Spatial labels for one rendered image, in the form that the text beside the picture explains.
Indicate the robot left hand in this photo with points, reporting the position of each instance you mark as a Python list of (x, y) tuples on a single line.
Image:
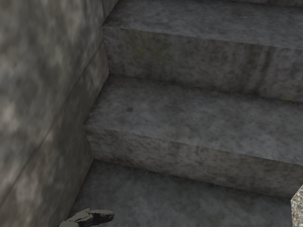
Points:
[(88, 218)]

